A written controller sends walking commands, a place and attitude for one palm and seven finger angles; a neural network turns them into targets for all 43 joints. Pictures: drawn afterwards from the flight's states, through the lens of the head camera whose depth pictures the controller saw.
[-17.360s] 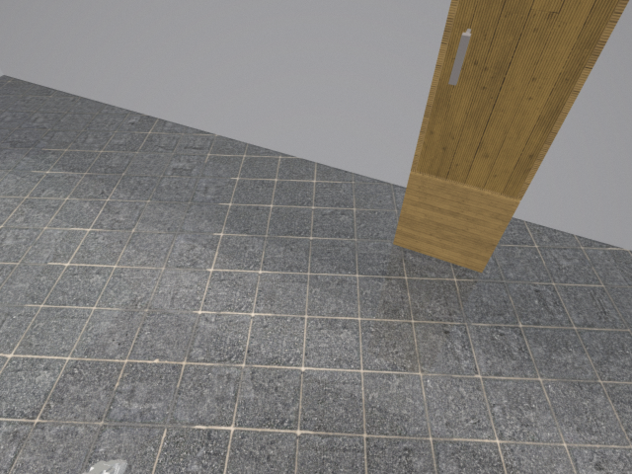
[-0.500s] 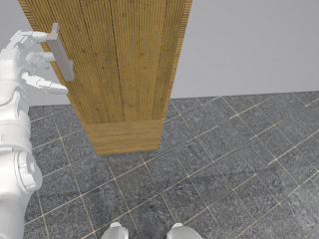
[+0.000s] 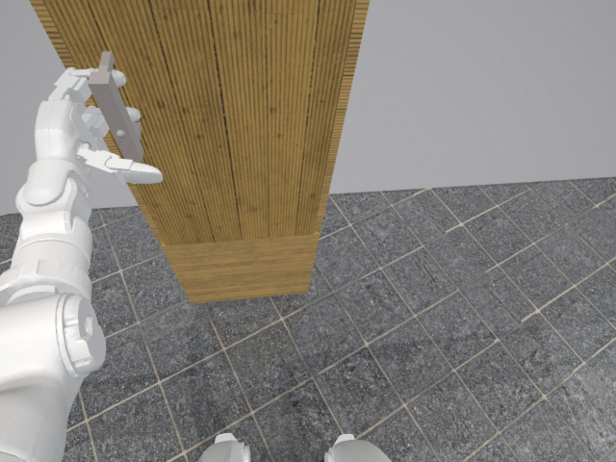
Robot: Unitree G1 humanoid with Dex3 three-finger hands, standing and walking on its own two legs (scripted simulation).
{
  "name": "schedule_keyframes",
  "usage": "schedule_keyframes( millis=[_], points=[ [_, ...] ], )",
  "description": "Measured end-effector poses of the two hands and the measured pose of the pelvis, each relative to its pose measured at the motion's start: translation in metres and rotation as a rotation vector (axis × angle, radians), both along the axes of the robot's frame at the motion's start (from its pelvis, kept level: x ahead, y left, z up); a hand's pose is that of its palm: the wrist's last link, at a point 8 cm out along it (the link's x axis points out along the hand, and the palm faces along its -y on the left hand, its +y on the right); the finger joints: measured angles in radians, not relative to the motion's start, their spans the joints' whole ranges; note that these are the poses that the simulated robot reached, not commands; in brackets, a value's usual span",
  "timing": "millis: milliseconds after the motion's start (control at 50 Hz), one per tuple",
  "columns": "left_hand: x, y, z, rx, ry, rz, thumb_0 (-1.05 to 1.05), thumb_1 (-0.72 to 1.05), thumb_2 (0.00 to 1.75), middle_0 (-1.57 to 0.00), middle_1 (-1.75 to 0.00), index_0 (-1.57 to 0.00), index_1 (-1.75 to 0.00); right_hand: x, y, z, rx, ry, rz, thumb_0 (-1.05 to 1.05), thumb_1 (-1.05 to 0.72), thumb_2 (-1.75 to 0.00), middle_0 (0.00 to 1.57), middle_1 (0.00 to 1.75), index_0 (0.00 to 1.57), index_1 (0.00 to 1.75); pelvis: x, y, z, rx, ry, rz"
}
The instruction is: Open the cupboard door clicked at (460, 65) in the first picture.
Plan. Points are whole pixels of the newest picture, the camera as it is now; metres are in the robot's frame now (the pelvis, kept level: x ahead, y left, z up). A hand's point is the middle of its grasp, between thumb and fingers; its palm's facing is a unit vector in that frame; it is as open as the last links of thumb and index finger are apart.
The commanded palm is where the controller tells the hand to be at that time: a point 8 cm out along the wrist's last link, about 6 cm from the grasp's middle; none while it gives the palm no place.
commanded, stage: slide the fingers in behind the handle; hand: left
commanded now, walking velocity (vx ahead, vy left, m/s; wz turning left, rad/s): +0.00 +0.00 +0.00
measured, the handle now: (121, 109) +0.55 +0.21 +0.11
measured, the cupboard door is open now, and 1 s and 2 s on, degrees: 0 0 14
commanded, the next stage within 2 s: close the thumb around the handle in 0.68 s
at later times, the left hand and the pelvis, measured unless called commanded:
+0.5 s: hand (134, 135) +0.50 +0.18 +0.11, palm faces +0.05 -1.00 -0.01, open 14.0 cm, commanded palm +0.47 +0.23 +0.11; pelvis +0.00 -0.01 +0.00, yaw +0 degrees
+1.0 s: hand (136, 135) +0.50 +0.18 +0.12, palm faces +0.05 -1.00 +0.00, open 12.7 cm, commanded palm +0.47 +0.23 +0.11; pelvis +0.00 -0.01 +0.00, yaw +0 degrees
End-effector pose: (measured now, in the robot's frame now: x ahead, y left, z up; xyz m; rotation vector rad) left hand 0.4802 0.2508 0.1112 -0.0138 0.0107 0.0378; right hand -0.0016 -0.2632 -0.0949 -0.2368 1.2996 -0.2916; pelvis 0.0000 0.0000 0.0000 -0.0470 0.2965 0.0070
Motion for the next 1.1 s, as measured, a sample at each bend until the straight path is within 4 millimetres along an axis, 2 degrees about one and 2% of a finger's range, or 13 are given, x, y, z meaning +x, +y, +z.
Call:
schedule_keyframes(
  millis=[180,360,600,840,960,1100],
  points=[
    [-0.003,-0.004,0.001,0.013,-0.005,0.001,-0.01,-0.50,0.30,-0.30,-1.20,-0.30,-1.21,0.000,-0.001,0.000,0.011,0.001,-0.003,0.00,-0.90,-0.90,0.20,0.30,0.20,0.30,0.002,-0.002,0.001,0.002,-0.004,-0.001],
    [-0.005,-0.021,0.001,0.003,-0.001,-0.004,-0.01,-0.50,0.30,-0.30,-1.20,-0.30,-1.20,0.005,-0.001,-0.003,0.024,-0.013,0.006,0.01,-0.90,-0.90,0.20,0.30,0.20,0.30,0.001,-0.003,0.002,0.006,-0.014,0.003],
    [-0.009,-0.016,0.004,0.016,-0.009,0.011,-0.01,-0.50,0.30,-0.30,-1.20,-0.30,-1.20,0.002,-0.003,-0.003,0.025,-0.023,0.003,0.00,-0.90,-0.90,0.20,0.30,0.20,0.30,-0.002,-0.006,0.002,0.009,-0.019,0.001],
    [-0.009,-0.020,0.005,0.016,-0.010,0.008,-0.01,-0.49,0.31,-0.30,-1.20,-0.30,-1.20,-0.002,-0.007,-0.002,0.014,-0.019,0.000,0.01,-0.90,-0.90,0.20,0.30,0.20,0.30,-0.004,-0.007,0.001,0.009,-0.019,0.003],
    [-0.009,-0.020,0.005,0.019,-0.014,0.013,-0.01,-0.37,0.36,-0.31,-1.22,-0.30,-1.22,-0.003,-0.006,-0.003,0.019,-0.014,0.001,0.01,-0.90,-0.90,0.20,0.30,0.20,0.30,-0.004,-0.006,0.001,0.009,-0.018,0.004],
    [-0.006,-0.021,0.003,0.020,-0.005,0.010,-0.01,-0.06,0.49,-0.33,-1.25,-0.33,-1.25,-0.004,-0.004,-0.004,0.020,-0.008,0.001,0.01,-0.90,-0.90,0.20,0.30,0.20,0.30,-0.004,-0.005,0.001,0.008,-0.011,0.004]
  ],
)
